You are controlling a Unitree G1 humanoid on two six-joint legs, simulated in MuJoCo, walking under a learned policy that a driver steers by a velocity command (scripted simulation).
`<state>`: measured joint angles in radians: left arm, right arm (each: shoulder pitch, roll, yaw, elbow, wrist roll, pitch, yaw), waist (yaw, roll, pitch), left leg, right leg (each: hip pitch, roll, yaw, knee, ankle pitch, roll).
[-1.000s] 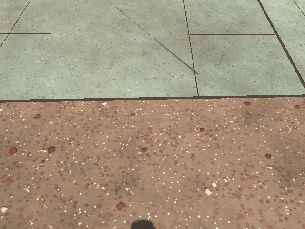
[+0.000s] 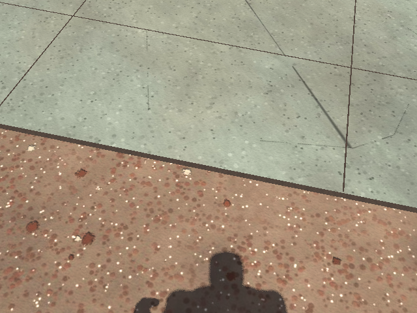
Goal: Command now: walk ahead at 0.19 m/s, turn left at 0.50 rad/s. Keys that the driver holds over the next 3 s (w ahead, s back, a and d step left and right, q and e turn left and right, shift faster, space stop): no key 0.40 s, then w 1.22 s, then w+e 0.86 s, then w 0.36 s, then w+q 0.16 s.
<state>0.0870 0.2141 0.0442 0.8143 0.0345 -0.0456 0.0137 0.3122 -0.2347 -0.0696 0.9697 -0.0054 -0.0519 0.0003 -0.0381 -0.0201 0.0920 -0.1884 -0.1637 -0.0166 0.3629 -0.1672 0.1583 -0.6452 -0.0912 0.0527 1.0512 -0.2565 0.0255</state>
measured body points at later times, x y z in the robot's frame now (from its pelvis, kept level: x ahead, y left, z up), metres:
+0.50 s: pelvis +0.13 -0.06 +0.00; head +0.15 -0.07 +0.45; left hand +0.19 +0.20 -0.12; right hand +0.21 -0.30 -0.15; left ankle +0.06 +0.06 -0.69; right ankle +0.19 -0.13 -0.74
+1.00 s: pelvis +0.23 -0.02 +0.01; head +0.23 +0.00 +0.46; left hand +0.35 +0.24 -0.12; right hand +0.17 -0.28 -0.13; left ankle +0.12 +0.05 -0.74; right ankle +0.35 -0.15 -0.68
